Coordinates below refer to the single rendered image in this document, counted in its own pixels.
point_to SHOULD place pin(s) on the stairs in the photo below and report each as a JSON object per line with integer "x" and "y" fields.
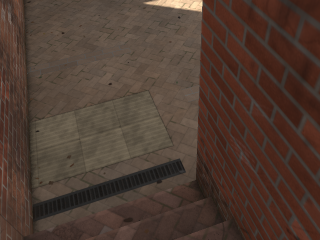
{"x": 178, "y": 213}

